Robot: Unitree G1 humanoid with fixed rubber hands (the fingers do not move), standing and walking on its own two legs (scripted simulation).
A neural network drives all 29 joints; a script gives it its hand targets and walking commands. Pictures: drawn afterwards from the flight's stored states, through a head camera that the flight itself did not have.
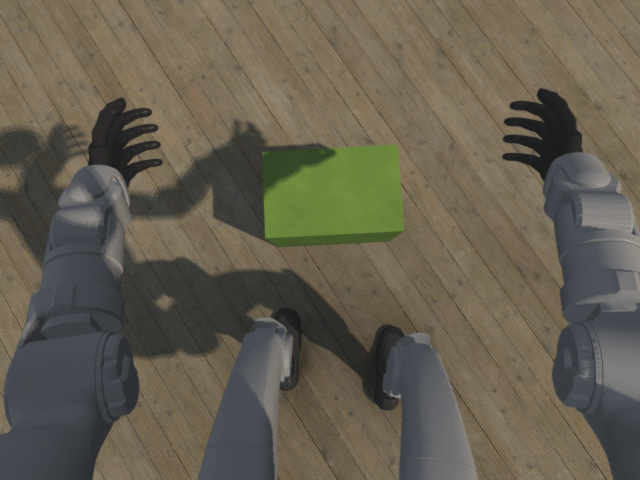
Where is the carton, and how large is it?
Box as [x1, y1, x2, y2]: [262, 144, 403, 246]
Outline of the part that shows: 397,144 262,152 265,238 277,246 386,241 390,240 403,231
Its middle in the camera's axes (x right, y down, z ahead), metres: +0.03 -0.10 +0.94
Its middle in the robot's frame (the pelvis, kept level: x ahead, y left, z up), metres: +0.51 +0.03 -0.57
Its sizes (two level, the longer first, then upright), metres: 0.298 0.191 0.211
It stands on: the floor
